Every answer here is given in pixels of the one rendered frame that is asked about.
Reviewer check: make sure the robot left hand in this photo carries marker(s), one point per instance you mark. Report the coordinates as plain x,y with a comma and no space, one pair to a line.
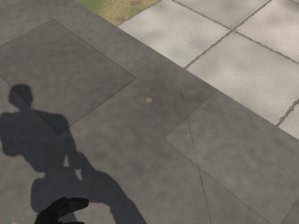
60,208

